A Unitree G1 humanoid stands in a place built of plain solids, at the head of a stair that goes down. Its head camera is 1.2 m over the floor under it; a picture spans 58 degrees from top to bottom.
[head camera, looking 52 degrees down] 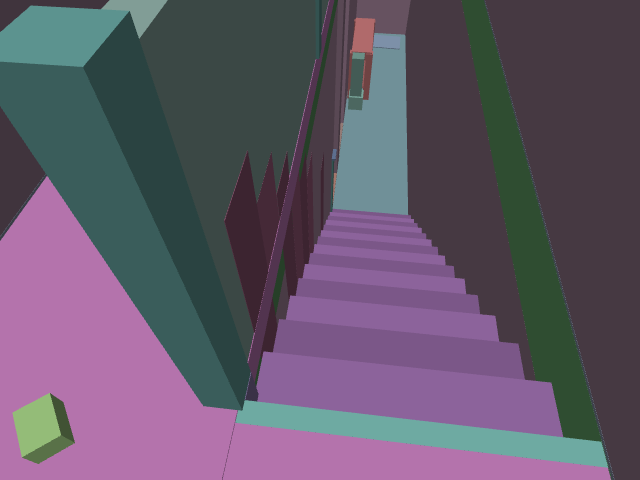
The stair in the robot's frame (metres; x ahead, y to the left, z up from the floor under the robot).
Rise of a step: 0.19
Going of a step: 0.22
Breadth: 0.95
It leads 6 degrees to the right of straight ahead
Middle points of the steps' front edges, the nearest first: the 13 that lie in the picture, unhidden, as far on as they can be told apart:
0.33 -0.25 0.00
0.55 -0.28 -0.19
0.78 -0.30 -0.38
1.00 -0.33 -0.57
1.22 -0.36 -0.76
1.45 -0.38 -0.95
1.67 -0.41 -1.14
1.89 -0.43 -1.33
2.11 -0.46 -1.52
2.34 -0.48 -1.71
2.56 -0.51 -1.90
2.78 -0.53 -2.10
3.00 -0.56 -2.29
